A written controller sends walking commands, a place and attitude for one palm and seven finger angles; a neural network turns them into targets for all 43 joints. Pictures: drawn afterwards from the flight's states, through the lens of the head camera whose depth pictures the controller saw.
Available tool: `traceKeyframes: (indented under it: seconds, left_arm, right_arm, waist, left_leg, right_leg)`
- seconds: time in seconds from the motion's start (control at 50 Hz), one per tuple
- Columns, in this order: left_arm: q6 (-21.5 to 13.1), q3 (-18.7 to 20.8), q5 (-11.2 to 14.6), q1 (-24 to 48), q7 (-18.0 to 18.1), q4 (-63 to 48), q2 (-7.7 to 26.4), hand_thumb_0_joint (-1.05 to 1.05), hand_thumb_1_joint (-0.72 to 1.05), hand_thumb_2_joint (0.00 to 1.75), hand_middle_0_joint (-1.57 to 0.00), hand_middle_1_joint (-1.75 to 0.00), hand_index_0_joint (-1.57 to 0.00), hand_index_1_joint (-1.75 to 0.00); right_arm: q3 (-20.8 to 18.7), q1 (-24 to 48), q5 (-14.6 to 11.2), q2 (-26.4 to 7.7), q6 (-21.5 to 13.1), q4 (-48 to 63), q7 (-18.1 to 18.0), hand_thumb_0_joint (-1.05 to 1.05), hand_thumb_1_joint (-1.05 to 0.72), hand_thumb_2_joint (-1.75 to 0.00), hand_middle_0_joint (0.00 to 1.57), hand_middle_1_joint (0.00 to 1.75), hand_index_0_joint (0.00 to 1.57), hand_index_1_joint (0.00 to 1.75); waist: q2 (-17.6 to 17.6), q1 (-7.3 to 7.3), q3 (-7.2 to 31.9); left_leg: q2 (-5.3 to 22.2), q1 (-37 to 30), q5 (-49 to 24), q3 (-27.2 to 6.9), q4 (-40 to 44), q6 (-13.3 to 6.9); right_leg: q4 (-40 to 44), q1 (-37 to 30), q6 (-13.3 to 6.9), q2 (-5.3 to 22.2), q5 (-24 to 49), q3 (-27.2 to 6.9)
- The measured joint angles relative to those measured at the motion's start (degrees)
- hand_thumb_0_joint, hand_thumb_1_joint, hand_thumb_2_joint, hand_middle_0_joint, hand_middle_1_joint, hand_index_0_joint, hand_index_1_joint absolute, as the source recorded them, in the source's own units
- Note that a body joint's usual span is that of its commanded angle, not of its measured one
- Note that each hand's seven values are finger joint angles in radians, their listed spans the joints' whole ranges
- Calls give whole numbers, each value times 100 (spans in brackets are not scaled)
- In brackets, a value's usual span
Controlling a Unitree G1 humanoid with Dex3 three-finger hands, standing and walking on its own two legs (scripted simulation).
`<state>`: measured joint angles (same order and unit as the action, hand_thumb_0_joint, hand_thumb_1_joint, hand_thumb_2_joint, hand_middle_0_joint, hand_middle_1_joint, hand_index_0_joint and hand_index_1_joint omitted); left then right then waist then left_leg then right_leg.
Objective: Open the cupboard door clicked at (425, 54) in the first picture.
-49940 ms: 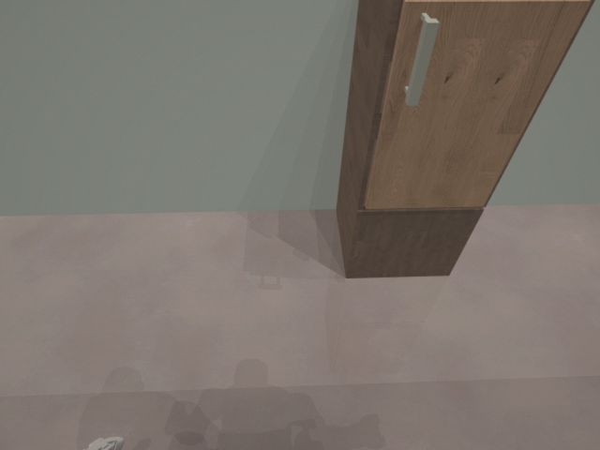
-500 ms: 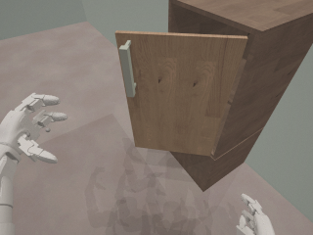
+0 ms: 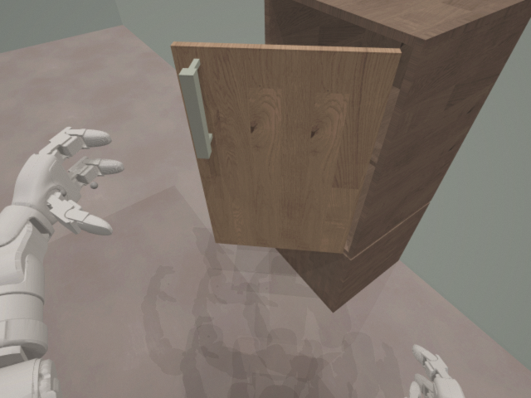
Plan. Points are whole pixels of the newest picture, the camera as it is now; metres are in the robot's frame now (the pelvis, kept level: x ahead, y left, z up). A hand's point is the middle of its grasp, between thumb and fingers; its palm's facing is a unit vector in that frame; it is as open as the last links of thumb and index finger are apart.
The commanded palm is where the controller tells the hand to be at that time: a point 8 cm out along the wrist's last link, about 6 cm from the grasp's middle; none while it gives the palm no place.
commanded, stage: move the hooked fingers beside the handle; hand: left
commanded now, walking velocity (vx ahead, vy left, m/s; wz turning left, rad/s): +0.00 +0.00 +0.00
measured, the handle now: (200, 111) +0.58 +0.15 +0.14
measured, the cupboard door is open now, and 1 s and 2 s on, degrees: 48 48 48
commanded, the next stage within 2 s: none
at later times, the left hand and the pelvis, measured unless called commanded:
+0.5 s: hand (131, 156) +0.43 +0.23 +0.15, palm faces -0.07 -1.00 +0.00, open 14.0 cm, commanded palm +0.41 +0.29 +0.16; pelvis +0.01 +0.02 +0.00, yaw -1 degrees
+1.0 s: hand (155, 130) +0.50 +0.21 +0.16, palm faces -0.05 -1.00 +0.01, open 14.0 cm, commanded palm +0.49 +0.27 +0.15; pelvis +0.01 +0.02 -0.01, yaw -1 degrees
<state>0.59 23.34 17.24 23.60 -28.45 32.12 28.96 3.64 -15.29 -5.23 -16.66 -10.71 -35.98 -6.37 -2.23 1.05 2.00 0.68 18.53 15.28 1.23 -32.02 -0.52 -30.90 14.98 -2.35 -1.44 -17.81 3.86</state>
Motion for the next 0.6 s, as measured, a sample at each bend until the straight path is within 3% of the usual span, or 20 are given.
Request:
traceKeyframes:
  seconds: [0.14, 0.28, 0.46, 0.6]
  left_arm:
    - [39, 23, -149, 207, 106, 488, 106, -2, -50, 30, -30, -120, -30, -120]
    - [-252, -245, -219, 591, 281, 522, -104, -2, -50, 30, -30, -120, -30, -120]
    - [-160, -494, -439, 1286, 616, 1219, -211, -2, -50, 30, -30, -120, -30, -120]
    - [-457, -443, -573, 1647, 829, 1652, -220, -2, -50, 30, -30, -120, -30, -120]
  right_arm:
    - [-86, -244, -2, -65, 133, 31, 63, 1, -90, -90, 20, 30, 21, 30]
    - [-117, -360, 36, -41, 175, -109, 44, 1, -90, -90, 20, 30, 21, 30]
    - [-80, -309, 91, 43, 295, -99, 125, 1, -90, -90, 20, 30, 21, 30]
    - [-67, -400, 147, 99, 418, -135, 190, 1, -90, -90, 20, 30, 21, 30]
  waist:
    - [19, 96, 53]
    - [72, 85, -6]
    - [59, 211, 69]
    - [114, 264, 58]
  left_leg:
    - [-17, 112, 43, 85, -26, -54]
    - [-69, 161, 58, 55, -47, -110]
    - [-130, 262, 38, 131, 13, -175]
    - [-125, 332, 59, 167, -4, -184]
  right_leg:
    - [-27, 136, 50, 22, -13, -85]
    - [24, 133, 103, 70, -2, -55]
    - [43, 271, 173, 134, 21, -128]
    - [19, 356, 186, 131, 9, -166]
